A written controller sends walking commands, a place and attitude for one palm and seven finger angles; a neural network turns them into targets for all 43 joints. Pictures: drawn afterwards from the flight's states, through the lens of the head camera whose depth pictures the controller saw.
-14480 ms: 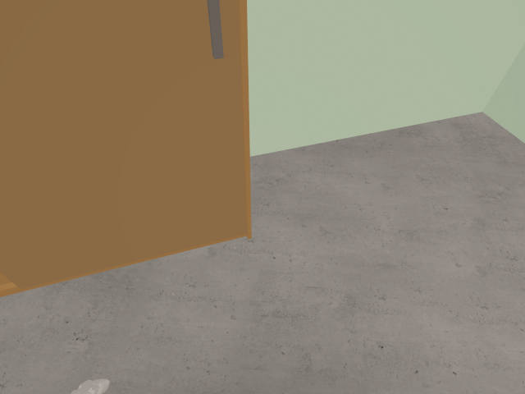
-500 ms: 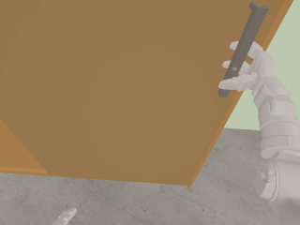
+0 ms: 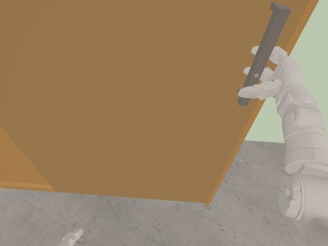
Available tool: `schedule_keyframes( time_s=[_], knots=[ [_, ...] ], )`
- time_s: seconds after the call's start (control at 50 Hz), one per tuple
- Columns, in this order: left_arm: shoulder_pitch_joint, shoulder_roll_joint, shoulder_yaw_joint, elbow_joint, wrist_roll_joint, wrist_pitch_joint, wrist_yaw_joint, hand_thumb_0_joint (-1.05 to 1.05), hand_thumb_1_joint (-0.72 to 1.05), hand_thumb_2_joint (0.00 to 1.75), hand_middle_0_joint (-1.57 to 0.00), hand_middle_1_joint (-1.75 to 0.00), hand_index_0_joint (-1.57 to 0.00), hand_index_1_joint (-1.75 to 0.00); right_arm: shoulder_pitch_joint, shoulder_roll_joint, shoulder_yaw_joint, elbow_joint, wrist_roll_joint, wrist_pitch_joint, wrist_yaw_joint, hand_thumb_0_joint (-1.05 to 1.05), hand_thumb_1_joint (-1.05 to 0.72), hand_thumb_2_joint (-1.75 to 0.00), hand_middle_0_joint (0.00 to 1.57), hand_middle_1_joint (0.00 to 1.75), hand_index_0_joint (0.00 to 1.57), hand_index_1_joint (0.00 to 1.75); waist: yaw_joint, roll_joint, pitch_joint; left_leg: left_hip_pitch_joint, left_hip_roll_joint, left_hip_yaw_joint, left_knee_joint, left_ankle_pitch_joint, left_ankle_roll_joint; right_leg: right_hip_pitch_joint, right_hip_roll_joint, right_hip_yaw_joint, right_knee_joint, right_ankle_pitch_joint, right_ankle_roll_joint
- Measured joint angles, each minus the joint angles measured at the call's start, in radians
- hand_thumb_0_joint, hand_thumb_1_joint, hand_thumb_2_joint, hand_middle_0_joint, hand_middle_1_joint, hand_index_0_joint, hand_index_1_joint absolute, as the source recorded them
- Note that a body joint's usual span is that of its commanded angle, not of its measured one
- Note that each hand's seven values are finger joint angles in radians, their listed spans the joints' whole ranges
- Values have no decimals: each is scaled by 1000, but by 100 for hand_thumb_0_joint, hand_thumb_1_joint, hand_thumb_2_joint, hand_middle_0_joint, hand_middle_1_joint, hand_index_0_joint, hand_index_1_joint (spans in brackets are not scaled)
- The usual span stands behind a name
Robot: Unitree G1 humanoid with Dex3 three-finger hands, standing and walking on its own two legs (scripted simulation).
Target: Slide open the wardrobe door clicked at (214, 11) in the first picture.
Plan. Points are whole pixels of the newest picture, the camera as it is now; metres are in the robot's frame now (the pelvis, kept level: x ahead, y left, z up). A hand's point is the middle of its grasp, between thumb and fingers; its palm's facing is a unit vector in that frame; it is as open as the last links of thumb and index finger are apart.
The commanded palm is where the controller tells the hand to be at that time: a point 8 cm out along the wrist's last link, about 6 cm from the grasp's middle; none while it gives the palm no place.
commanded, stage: grip the handle and tug to test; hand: right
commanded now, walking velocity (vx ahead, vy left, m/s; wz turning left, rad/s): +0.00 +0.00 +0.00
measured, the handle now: (256, 60) +0.51 -0.16 +0.24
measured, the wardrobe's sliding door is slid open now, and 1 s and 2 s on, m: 0.00 0.00 0.01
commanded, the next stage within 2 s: tug the door sideways, standing still in 1.46 s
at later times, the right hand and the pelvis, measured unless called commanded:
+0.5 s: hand (258, 73) +0.45 -0.15 +0.24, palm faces -0.02 +1.00 +0.01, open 9.4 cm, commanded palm +0.43 -0.21 +0.23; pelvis +0.00 +0.00 +0.00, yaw +0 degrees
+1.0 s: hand (256, 73) +0.45 -0.15 +0.24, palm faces -0.02 +1.00 +0.02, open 6.7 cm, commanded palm +0.43 -0.21 +0.23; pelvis +0.01 +0.00 +0.00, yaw +1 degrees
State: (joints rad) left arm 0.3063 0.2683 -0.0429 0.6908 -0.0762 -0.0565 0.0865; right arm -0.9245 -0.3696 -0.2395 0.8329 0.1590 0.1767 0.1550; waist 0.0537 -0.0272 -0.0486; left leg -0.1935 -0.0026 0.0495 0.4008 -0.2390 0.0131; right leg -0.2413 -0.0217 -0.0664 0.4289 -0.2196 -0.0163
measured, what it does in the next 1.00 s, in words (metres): stands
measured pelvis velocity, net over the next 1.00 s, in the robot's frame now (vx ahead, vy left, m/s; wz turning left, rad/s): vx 0.01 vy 0.00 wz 0.01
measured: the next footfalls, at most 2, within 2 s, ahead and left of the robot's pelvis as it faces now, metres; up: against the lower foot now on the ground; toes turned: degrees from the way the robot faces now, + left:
none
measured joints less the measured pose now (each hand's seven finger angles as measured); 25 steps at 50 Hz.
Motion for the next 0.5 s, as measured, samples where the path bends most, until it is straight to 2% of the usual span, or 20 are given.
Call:
schedule_keyframes(
  time_s=[0.12,0.2,0.5],
  knots=[
    [3,-1,2,-4,3,-8,-1,1,90,90,-20,-30,-20,-29,4,-3,-6,-5,-4,-18,-2,-2,49,-30,30,120,30,121,1,0,1,-3,0,-4,-2,3,0,-1,0,-4,-4,2,0],
    [6,-2,-1,0,2,-4,-2,1,90,90,-20,-30,-20,-29,10,-1,-13,-8,3,-21,7,-2,42,-33,31,121,31,122,0,2,-2,1,0,-5,-4,2,-1,4,0,-5,-5,0,-1],
    [-7,-3,1,-5,0,9,-8,1,90,90,-20,-30,-20,-29,39,12,-6,-78,10,21,-4,-1,-17,-59,36,129,34,128,-8,-2,-8,15,1,-4,-7,-1,-1,16,1,-3,-7,-2,-1]
  ],
)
